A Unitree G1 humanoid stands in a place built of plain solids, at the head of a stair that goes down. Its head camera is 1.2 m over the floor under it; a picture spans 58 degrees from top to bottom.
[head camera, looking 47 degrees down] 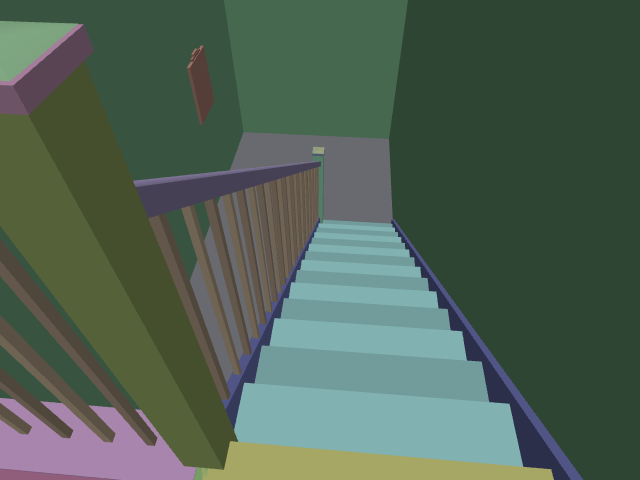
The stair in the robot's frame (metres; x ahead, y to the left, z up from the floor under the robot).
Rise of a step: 0.17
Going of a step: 0.24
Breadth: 0.86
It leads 5 degrees to the right of straight ahead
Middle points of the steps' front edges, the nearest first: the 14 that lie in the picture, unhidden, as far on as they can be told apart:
0.36 -0.18 0.00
0.60 -0.18 -0.17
0.83 -0.20 -0.35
1.07 -0.22 -0.52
1.31 -0.24 -0.70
1.55 -0.26 -0.87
1.79 -0.28 -1.04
2.02 -0.30 -1.22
2.26 -0.31 -1.39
2.50 -0.33 -1.57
2.74 -0.35 -1.74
2.98 -0.37 -1.91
3.22 -0.39 -2.09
3.45 -0.41 -2.26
